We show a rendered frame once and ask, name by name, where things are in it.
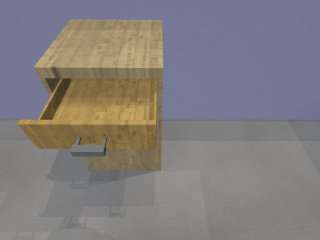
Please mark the cabinet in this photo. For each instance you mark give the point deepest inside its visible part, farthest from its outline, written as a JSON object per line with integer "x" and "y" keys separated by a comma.
{"x": 110, "y": 49}

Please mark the drawer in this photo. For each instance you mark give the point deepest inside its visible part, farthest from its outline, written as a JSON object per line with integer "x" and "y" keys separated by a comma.
{"x": 122, "y": 109}

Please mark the handle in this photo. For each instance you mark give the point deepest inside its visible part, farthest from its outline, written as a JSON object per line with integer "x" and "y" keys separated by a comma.
{"x": 78, "y": 150}

